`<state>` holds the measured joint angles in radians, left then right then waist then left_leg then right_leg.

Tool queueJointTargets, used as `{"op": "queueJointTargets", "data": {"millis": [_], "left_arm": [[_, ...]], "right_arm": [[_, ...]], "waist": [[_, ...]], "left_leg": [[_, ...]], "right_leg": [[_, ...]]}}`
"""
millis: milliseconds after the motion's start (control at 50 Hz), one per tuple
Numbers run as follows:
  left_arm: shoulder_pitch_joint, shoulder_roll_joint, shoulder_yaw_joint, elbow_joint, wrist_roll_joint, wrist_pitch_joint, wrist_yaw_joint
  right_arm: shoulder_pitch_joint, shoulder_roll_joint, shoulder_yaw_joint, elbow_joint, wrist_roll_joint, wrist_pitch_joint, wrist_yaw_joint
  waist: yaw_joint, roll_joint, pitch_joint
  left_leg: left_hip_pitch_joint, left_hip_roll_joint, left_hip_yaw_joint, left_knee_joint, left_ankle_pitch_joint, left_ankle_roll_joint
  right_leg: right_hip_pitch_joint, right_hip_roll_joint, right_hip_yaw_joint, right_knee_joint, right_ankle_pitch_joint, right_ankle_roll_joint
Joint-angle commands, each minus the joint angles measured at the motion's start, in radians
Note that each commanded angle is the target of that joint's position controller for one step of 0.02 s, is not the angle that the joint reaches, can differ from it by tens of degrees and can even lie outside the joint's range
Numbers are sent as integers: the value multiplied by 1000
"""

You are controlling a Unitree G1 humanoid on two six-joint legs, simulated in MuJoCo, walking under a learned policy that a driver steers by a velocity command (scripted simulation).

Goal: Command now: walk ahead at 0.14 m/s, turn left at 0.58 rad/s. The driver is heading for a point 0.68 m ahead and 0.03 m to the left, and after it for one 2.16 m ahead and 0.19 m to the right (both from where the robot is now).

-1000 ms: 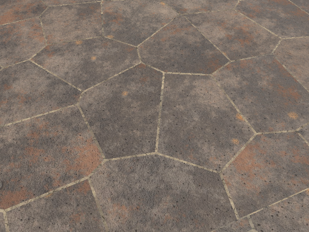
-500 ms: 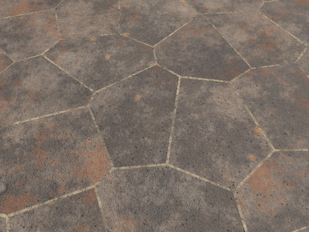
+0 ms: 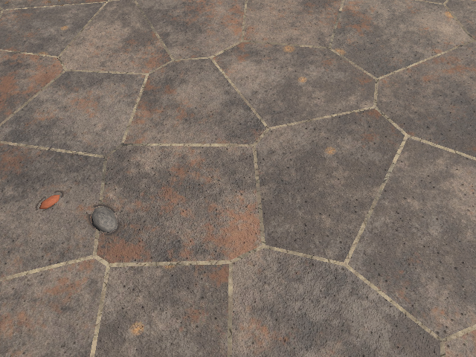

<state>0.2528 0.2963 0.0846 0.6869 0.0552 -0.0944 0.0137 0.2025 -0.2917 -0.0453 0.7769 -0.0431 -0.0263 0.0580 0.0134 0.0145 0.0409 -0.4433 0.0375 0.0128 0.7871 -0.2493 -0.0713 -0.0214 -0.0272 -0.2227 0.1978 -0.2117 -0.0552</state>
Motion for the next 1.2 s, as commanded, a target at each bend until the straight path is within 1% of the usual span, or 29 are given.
{"op": "queueJointTargets", "data": {"millis": [20, 180, 280, 300, 320, 340, 360, 380, 420, 480, 540, 600, 660, 740, 760, 780, 820, 840, 860, 880, 900, 920, 940, 960, 1000, 1020, 1080, 1140, 1200], "left_arm": [[116, 141, 45, -17, 9, -13, 6], [178, 115, 9, 52, 25, -9, 23], [117, 163, -8, 123, 32, 24, 1], [100, 156, -15, 137, 47, 12, -7], [134, 72, -42, 140, 77, -1, -18], [172, -49, -86, 94, 78, -23, -46], [26, 4, -74, 81, 34, -43, -75], [-60, 39, -60, 76, 6, -54, -72], [-32, 84, -43, 88, 31, -47, -45], [0, 12, -61, 102, 25, -10, -61], [-43, -52, -94, 86, 43, 13, -88], [-160, -36, -91, 52, 33, -1, -86], [-203, 12, -86, 25, 29, 17, -86], [-378, 21, -88, -24, 25, 17, -73], [-495, 2, -74, -55, -153, -1, -102], [-472, -25, -84, -50, -152, -11, -120], [-347, -43, -73, -11, -101, -2, -137], [-189, -3, -48, 48, -95, 12, -131], [62, 36, -13, 116, -95, 21, -115], [275, 86, -5, 202, -74, 43, -90], [285, 170, -3, 209, -40, 28, -69], [255, 153, 10, 165, -53, 42, -50], [201, 168, 17, 154, -70, 51, -28], [103, 159, 17, 121, -66, 61, -16], [-70, 129, -1, 70, -59, 32, -15], [-165, 111, -9, 43, -71, 25, -19], [-137, 125, 8, 41, -64, 17, 1], [-30, 116, 16, 72, -96, 36, 13], [22, 83, 18, 68, -92, 57, 9]], "right_arm": [[-48, -76, -12, -69, -13, -8, 5], [-141, -8, 4, -72, -18, -36, 34], [-71, -57, -20, -47, 11, -80, 37], [37, -118, -49, -26, 13, -93, 26], [197, -184, -79, 15, -14, -102, -4], [392, -230, -80, 35, -28, -98, -29], [442, -199, -80, 50, -51, -115, -38], [394, -171, -80, 59, -31, -126, -32], [291, -62, -41, 55, 8, -119, -12], [148, 0, -5, 0, -5, -111, -11], [167, -26, -5, 9, -56, -115, -36], [264, -15, 13, 55, -55, -111, -37], [346, 4, 33, 102, -60, -100, -10], [512, -1, 52, 185, -54, -96, -33], [421, -45, 1, 172, 105, -68, -95], [428, -66, 8, 173, 100, -49, -120], [437, -62, 6, 176, 71, -32, -133], [400, -56, 5, 166, 57, -32, -126], [295, -44, 5, 148, 43, -51, -105], [208, -22, -1, 116, 54, -81, -86], [402, 36, 29, 68, 81, -108, -65], [290, -67, 12, 4, 80, -130, -62], [239, -74, 11, -62, 98, -132, -67], [202, -46, 19, -72, 90, -130, -78], [176, -71, -6, -59, 61, -94, -100], [154, -64, -14, -74, 49, -76, -106], [58, -18, -11, -112, 9, -90, -108], [-30, -17, -12, -150, 55, -81, -98], [-61, -75, -39, -172, 65, -79, -84]], "waist": [[61, -124, 3], [64, -122, 60], [-57, -134, 37], [-111, -110, -19], [-143, 24, -151], [-165, 243, -353], [-230, 116, -145], [-208, 82, -15], [-105, 81, 5], [4, 41, 46], [-11, 5, 38], [-73, 22, 13], [-72, 5, 87], [-138, -17, 145], [-161, -74, 231], [-145, -82, 166], [-105, 9, 25], [-34, 40, -45], [126, -11, -133], [232, -167, -149], [101, -294, -429], [170, -143, -510], [117, -82, -512], [65, 89, -403], [-58, 120, -140], [-115, 110, 19], [-74, -17, -45], [-24, -93, -116], [-24, -83, -103]], "left_leg": [[-211, 37, -18, -63, -8, 48], [-137, 11, 11, -143, -48, 139], [225, -89, 66, -297, 127, 199], [380, -112, 54, -273, 123, 220], [639, -52, -47, -201, 228, 287], [988, 172, -530, -354, 129, 474], [947, 221, -632, -483, 125, 439], [792, 220, -519, -494, 108, 391], [553, 207, -398, -494, 106, 378], [269, 198, -281, -575, 263, 360], [208, 152, -172, -568, 236, 341], [174, 47, -47, -501, 144, 288], [180, 113, -90, -437, 112, 284], [462, 127, -95, -341, 188, 214], [397, 127, -62, -223, 335, 161], [432, 114, -18, -145, 489, 125], [421, 109, -3, 42, 687, 98], [382, 106, -11, 213, 762, 101], [222, 49, 10, 505, 836, 73], [-119, -89, 112, 1070, -73, 20], [-485, -63, -121, 1246, -543, -3], [-559, -24, -170, 1144, -496, -19], [-659, 7, -178, 1093, -423, -8], [-644, 36, -134, 984, -291, 17], [-497, 77, -157, 797, -150, 22], [-347, 113, -148, 538, -126, -7], [97, 38, -49, 61, 233, -30], [108, -4, -90, -130, 340, -35], [116, -20, -101, -224, 183, 9]], "right_leg": [[246, -364, 192, -81, 228, -252], [225, -351, 81, -127, 98, -184], [-2, -324, 4, 27, 195, -146], [-79, -283, -33, 164, 239, -120], [-237, -172, -109, 463, 154, -38], [-566, -17, 0, 783, -365, 33], [-811, 8, 225, 945, -377, 11], [-873, -35, 274, 1034, -299, -2], [-754, -92, 286, 1075, -217, -20], [-629, -116, 290, 940, -75, -20], [-670, -117, 292, 808, 226, -16], [-570, -69, 249, 451, 708, 0], [-596, -66, 274, 456, 702, -6], [-759, -59, 247, 311, 605, -24], [-798, 25, 288, 254, 604, -38], [-732, 52, 234, 210, 639, -39], [-487, 65, 181, 227, 652, -46], [-318, 67, 168, 245, 598, -62], [5, 45, 191, 192, 694, -115], [306, -78, 293, 159, 938, -203], [794, -315, 644, 541, 1216, -396], [771, -330, 698, 440, 1110, -447], [738, -326, 785, 340, 611, -455], [478, -327, 867, 188, 133, -405], [-67, -324, 922, 47, 20, -378], [-394, -224, 757, 6, 125, -317], [-676, 16, 442, 49, 312, -227], [-476, -21, 518, 109, 160, -196], [-356, -41, 631, 231, -93, -142]]}}
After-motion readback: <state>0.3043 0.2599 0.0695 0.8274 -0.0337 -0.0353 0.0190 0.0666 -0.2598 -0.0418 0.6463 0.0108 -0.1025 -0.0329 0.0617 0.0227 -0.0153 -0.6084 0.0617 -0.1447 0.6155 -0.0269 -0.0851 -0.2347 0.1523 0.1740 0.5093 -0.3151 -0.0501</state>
